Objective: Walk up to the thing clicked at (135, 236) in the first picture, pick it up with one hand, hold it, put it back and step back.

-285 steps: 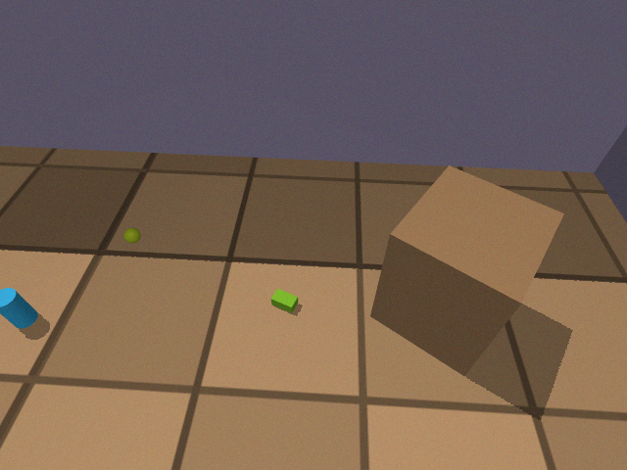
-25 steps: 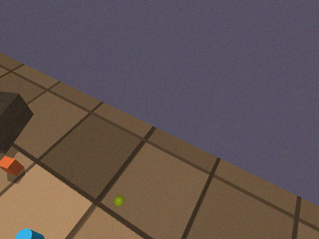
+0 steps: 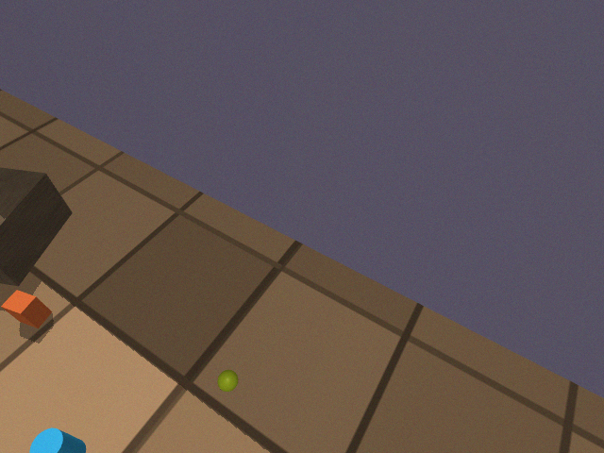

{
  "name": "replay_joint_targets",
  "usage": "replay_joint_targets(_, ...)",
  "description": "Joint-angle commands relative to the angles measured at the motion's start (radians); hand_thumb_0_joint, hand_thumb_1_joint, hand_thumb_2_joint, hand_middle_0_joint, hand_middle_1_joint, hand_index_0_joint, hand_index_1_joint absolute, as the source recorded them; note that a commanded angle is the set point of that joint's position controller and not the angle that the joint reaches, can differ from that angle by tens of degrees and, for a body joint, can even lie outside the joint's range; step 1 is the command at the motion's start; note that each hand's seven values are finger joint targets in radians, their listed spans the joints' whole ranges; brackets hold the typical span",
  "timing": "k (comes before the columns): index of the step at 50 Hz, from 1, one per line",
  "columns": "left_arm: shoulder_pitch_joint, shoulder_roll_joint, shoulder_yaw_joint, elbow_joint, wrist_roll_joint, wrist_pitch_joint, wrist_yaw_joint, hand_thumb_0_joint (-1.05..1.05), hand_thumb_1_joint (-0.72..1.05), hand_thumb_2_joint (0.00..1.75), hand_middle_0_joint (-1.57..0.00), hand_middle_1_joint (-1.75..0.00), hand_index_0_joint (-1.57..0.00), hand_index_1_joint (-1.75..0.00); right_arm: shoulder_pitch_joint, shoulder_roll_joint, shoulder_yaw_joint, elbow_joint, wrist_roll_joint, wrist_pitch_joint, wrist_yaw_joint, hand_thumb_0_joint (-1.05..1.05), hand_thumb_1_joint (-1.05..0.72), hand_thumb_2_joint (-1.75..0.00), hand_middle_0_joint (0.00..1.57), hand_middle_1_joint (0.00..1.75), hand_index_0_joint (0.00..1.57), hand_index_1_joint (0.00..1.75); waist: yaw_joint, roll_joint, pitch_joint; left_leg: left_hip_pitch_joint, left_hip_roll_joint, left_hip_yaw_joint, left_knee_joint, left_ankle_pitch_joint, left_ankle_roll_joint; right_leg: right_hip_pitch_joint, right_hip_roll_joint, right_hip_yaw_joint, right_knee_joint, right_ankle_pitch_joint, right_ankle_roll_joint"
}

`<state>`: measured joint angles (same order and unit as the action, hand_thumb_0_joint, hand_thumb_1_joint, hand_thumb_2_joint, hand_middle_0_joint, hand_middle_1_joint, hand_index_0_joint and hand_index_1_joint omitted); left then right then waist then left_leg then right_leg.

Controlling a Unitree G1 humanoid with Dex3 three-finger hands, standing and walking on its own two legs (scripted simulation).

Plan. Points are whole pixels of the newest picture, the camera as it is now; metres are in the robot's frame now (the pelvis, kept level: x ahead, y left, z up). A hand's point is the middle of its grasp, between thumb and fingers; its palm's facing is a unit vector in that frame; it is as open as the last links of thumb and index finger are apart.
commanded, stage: walk up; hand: left
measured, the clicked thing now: (227, 380) +0.45 +0.23 -0.74
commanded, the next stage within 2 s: none
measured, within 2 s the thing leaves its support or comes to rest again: neither
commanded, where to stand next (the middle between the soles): +0.04 +0.02 m, yaw -4 degrees
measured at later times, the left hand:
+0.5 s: hand out of the picture +0.12 +0.32 -0.17, palm faces -0.04 -0.93 -0.36, open 7.4 cm
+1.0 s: hand out of the picture +0.14 +0.27 -0.16, palm faces -0.02 -0.90 -0.43, open 7.4 cm
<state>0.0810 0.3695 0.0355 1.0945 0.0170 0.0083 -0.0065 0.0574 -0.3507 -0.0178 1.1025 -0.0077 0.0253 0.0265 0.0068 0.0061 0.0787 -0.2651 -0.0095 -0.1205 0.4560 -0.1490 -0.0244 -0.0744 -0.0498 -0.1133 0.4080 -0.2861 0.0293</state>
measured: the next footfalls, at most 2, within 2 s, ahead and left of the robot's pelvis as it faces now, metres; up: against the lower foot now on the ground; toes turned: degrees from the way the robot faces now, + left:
right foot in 0.68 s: +0.12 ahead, -0.11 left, +0.00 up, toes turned +0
left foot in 0.98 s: +0.06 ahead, +0.13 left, +0.00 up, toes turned -1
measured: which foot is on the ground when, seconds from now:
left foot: down 0.00-0.70, up 0.72-0.96, down 0.98-1.00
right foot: down 0.00-0.28, up 0.30-0.66, down 0.68-1.00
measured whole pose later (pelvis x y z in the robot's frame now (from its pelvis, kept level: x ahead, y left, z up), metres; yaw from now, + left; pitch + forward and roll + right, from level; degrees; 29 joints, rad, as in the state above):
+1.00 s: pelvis +0.03 +0.00 -0.03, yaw +1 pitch -1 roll +1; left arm 0.18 0.38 0.04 0.79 0.04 0.00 0.01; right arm 0.19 -0.40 -0.06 0.89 -0.03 0.06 0.02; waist 0.01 0.02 0.12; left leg -0.28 -0.03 -0.03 0.76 -0.49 0.01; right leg -0.47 -0.06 0.04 0.78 -0.29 0.02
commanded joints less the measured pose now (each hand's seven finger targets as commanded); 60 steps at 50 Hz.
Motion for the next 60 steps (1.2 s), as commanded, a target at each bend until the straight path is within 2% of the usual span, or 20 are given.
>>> replay_joint_targets(1,-0.036,0.219,0.051,-0.064,-0.003,-0.02,0.015,0.0,0.9,0.9,-0.2,-0.3,-0.2,-0.3,-0.047,-0.223,-0.035,-0.068,0.001,-0.024,-0.019,0.0,-0.9,-0.9,0.2,0.3,0.2,0.3,0.003,0.026,-0.11,0.018,0.089,-0.084,-0.082,0.144,0.055,0.029,-0.072,0.078,-0.083,0.051,-0.058)
replay_joint_targets(3,0.107,0.278,0.078,-0.075,0.029,-0.039,0.001,0.0,0.9,0.9,-0.2,-0.3,-0.2,-0.3,-0.023,-0.269,-0.07,-0.117,-0.022,-0.017,0.014,0.0,-0.9,-0.9,0.2,0.3,0.2,0.3,0.048,-0.03,-0.1,-0.167,0.007,-0.002,0.034,-0.427,0.072,0.134,-0.145,0.191,-0.159,-0.456,-0.136)
replay_joint_targets(6,0.095,0.338,0.11,-0.127,0.036,-0.069,0.014,0.0,0.9,0.9,-0.2,-0.3,-0.2,-0.3,-0.059,-0.248,-0.081,-0.174,-0.031,-0.02,0.03,0.0,-0.9,-0.9,0.2,0.3,0.2,0.3,0.063,-0.08,0.111,-0.399,0.079,0.042,0.34,-0.232,0.025,0.094,-0.389,0.392,-0.328,-0.417,-0.262)
replay_joint_targets(12,0.031,0.241,0.07,-0.19,0.016,-0.048,-0.008,0.0,0.9,0.9,-0.2,-0.3,-0.2,-0.3,0.188,-0.2,-0.098,-0.124,-0.026,-0.061,0.027,0.0,-0.9,-0.9,0.2,0.3,0.2,0.3,-0.064,-0.083,0.005,0.165,-0.012,0.216,0.002,-0.013,0.022,-0.172,-0.116,-0.029,0.11,0.168,-0.138)
replay_joint_targets(13,0.087,0.17,0.048,-0.196,0.008,-0.033,-0.009,0.0,0.9,0.9,-0.2,-0.3,-0.2,-0.3,0.263,-0.261,-0.116,-0.112,-0.028,-0.069,0.006,0.0,-0.9,-0.9,0.2,0.3,0.2,0.3,-0.092,0.113,-0.06,0.282,0.043,0.121,-0.074,0.045,0.048,-0.25,-0.056,-0.069,0.35,0.107,-0.088)
replay_joint_targets(14,0.135,0.098,0.031,-0.218,-0.004,-0.015,-0.009,0.0,0.9,0.9,-0.2,-0.3,-0.2,-0.3,0.291,-0.359,-0.126,-0.135,-0.04,-0.08,-0.018,0.0,-0.9,-0.9,0.2,0.3,0.2,0.3,-0.084,0.33,-0.112,0.325,0.31,-0.328,-0.172,0.111,0.134,-0.393,0.1,0.056,0.534,-0.31,-0.037)
replay_joint_targets(15,0.16,0.211,0.059,-0.188,-0.013,0.005,0.007,0.0,0.9,0.9,-0.2,-0.3,-0.2,-0.3,0.25,-0.407,-0.132,-0.163,-0.016,-0.085,-0.027,0.0,-0.9,-0.9,0.2,0.3,0.2,0.3,-0.062,0.145,-0.154,0.163,0.387,-0.47,-0.197,-0.042,0.248,-0.282,0.043,0.236,0.584,-0.353,-0.066)
replay_joint_targets(22,0.182,0.236,0.075,-0.216,-0.007,0.061,0.003,0.0,0.9,0.9,-0.2,-0.3,-0.2,-0.3,0.185,-0.332,-0.111,-0.215,0.0,-0.085,-0.091,0.0,-0.9,-0.9,0.2,0.3,0.2,0.3,-0.014,0.079,-0.069,0.124,0.349,-0.098,-0.013,0.594,0.254,-0.403,0.031,0.302,0.788,-0.226,-0.039)
replay_joint_targets(26,0.181,0.214,0.073,-0.252,-0.017,0.072,0.003,0.0,0.9,0.9,-0.2,-0.3,-0.2,-0.3,0.13,-0.319,-0.106,-0.266,-0.002,-0.068,-0.097,0.0,-0.9,-0.9,0.2,0.3,0.2,0.3,-0.003,0.129,-0.068,0.014,0.317,0.004,0.038,0.607,0.267,-0.385,0.068,0.266,0.78,-0.186,-0.026)
replay_joint_targets(33,0.245,0.239,0.093,-0.24,-0.008,0.026,0.016,0.0,0.9,0.9,-0.2,-0.3,-0.2,-0.3,0.049,-0.256,-0.084,-0.342,0.011,0.009,-0.063,0.0,-0.9,-0.9,0.2,0.3,0.2,0.3,0.035,0.096,-0.15,-0.111,0.182,0.089,0.365,0.196,0.14,-0.116,0.053,0.126,0.169,0.12,-0.036)
replay_joint_targets(34,0.201,0.314,0.11,-0.274,0.01,0.015,0.018,0.0,0.9,0.9,-0.2,-0.3,-0.2,-0.3,0.104,-0.204,-0.07,-0.35,0.018,0.021,-0.059,0.0,-0.9,-0.9,0.2,0.3,0.2,0.3,0.011,-0.148,-0.096,-0.246,0.071,0.152,0.519,-0.097,0.087,-0.134,-0.097,0.354,0.086,0.367,-0.089)
replay_joint_targets(35,0.168,0.396,0.116,-0.32,0.009,0.008,0.021,0.0,0.9,0.9,-0.2,-0.3,-0.2,-0.3,0.09,-0.179,-0.065,-0.367,0.024,0.036,-0.065,0.0,-0.9,-0.9,0.2,0.3,0.2,0.3,0.014,-0.274,-0.098,-0.271,-0.058,0.086,0.73,-0.529,0.05,-0.258,-0.337,0.683,-0.017,0.497,-0.26)
replay_joint_targets(36,0.138,0.434,0.112,-0.34,0.017,0.001,0.027,0.0,0.9,0.9,-0.2,-0.3,-0.2,-0.3,0.047,-0.233,-0.088,-0.365,0.016,0.047,-0.078,0.0,-0.9,-0.9,0.2,0.3,0.2,0.3,0.024,-0.258,-0.103,-0.207,-0.045,-0.032,0.876,-0.575,0.047,-0.359,-0.378,0.776,-0.036,0.477,-0.351)
replay_joint_targets(40,0.048,0.316,0.11,-0.365,0.016,-0.001,0.049,0.0,0.9,0.9,-0.2,-0.3,-0.2,-0.3,0.173,-0.261,-0.097,-0.309,0.028,0.037,-0.067,0.0,-0.9,-0.9,0.2,0.3,0.2,0.3,-0.014,-0.176,-0.157,-0.248,-0.043,-0.043,0.938,-0.368,0.016,-0.218,-0.203,0.436,0.153,0.389,-0.263)
replay_joint_targets(45,0.185,0.293,0.105,-0.337,0.03,-0.027,0.053,0.0,0.9,0.9,-0.2,-0.3,-0.2,-0.3,0.099,-0.244,-0.086,-0.32,-0.019,0.014,-0.029,0.0,-0.9,-0.9,0.2,0.3,0.2,0.3,0.065,-0.218,-0.169,-0.245,0.006,0.062,0.437,-0.465,0.013,-0.049,-0.174,0.49,0.055,-0.226,-0.251)
replay_joint_targets(49,0.147,0.303,0.099,-0.342,0.003,-0.012,0.043,0.0,0.9,0.9,-0.2,-0.3,-0.2,-0.3,0.241,-0.245,-0.101,-0.249,-0.046,-0.008,-0.012,0.0,-0.9,-0.9,0.2,0.3,0.2,0.3,-0.025,-0.145,-0.106,0.132,-0.017,0.107,-0.033,-0.229,0.08,-0.346,-0.151,0.383,0.159,-0.097,-0.159)
replay_joint_targets(51,0.067,0.222,0.072,-0.347,-0.01,-0.022,0.055,0.0,0.9,0.9,-0.2,-0.3,-0.2,-0.3,0.15,-0.38,-0.123,-0.294,-0.054,-0.02,-0.009,0.0,-0.9,-0.9,0.2,0.3,0.2,0.3,-0.052,0.231,-0.009,0.016,0.325,-0.441,-0.205,-0.479,0.226,-0.563,0.08,0.137,0.465,-0.292,-0.044)
replay_joint_targets(52,0.031,0.295,0.092,-0.331,0.003,-0.032,0.065,0.0,0.9,0.9,-0.2,-0.3,-0.2,-0.3,0.128,-0.38,-0.125,-0.314,-0.048,-0.025,-0.003,0.0,-0.9,-0.9,0.2,0.3,0.2,0.3,-0.068,0.166,0.064,-0.13,0.369,-0.467,-0.208,-0.455,0.29,-0.484,0.048,0.222,0.574,-0.313,-0.054)
replay_joint_targets(54,0.107,0.224,0.072,-0.293,-0.02,-0.046,0.048,0.0,0.9,0.9,-0.2,-0.3,-0.2,-0.3,0.056,-0.26,-0.087,-0.321,-0.044,-0.041,-0.012,0.0,-0.9,-0.9,0.2,0.3,0.2,0.3,0.003,0.082,0.05,-0.003,0.218,-0.181,-0.077,-0.037,0.226,-0.448,0.058,0.22,0.54,-0.215,-0.055)
replay_joint_targets(60,0.17,0.219,0.07,-0.252,0.01,-0.072,0.024,0.0,0.9,0.9,-0.2,-0.3,-0.2,-0.3,0.166,-0.25,-0.074,-0.3,0.002,-0.043,-0.021,0.0,-0.9,-0.9,0.2,0.3,0.2,0.3,0.015,0.087,-0.093,0.003,0.143,-0.004,0.153,0.199,0.124,-0.03,0.066,0.145,0.033,0.071,-0.101)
